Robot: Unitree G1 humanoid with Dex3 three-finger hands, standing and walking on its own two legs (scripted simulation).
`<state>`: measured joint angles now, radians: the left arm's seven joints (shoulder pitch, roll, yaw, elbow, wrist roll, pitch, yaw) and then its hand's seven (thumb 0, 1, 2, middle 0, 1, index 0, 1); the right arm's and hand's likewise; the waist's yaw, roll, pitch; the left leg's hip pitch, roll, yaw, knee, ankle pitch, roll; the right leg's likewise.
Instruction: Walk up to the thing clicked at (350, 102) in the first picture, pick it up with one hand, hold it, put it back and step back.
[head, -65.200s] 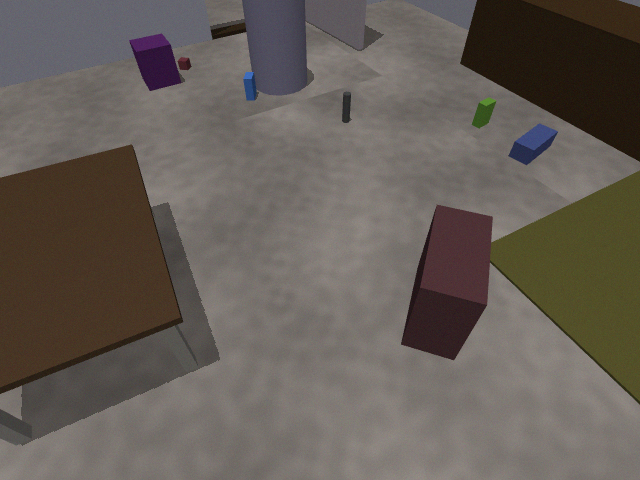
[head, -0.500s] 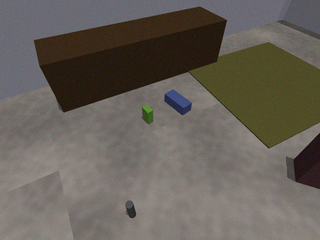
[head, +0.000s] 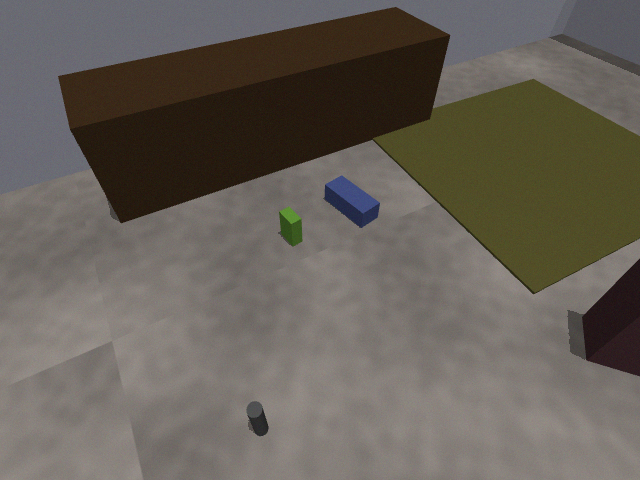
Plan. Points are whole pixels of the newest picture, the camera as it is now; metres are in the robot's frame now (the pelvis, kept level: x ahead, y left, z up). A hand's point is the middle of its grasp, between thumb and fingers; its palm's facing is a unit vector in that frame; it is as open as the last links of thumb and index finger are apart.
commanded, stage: walk up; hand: left
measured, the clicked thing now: (258, 419) +0.41 +0.19 -0.70
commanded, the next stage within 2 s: stand in 0.34 s
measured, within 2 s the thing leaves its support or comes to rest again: neither
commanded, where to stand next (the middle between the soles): +0.05 -0.02 m, yaw +0 degrees
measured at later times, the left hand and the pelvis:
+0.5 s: hand out of the picture +0.09 +0.25 -0.16, palm faces -0.01 -0.94 -0.33, open 7.4 cm; pelvis +0.00 +0.00 +0.00, yaw +0 degrees
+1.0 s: hand out of the picture +0.07 +0.25 -0.16, palm faces -0.01 -0.94 -0.34, open 7.4 cm; pelvis +0.00 +0.00 +0.00, yaw +1 degrees
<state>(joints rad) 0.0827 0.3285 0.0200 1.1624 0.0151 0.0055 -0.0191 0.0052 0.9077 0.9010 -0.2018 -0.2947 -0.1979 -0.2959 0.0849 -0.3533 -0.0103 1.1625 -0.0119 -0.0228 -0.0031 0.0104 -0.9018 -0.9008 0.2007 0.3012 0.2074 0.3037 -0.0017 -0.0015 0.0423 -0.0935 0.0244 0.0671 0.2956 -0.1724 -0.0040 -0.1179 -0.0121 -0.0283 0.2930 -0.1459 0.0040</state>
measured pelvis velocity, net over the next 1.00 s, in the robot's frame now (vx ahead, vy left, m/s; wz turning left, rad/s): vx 0.00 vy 0.00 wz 0.01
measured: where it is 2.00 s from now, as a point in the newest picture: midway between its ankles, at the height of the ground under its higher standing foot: outside the picture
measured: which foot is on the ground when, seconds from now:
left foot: down 0.00-1.00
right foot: down 0.00-1.00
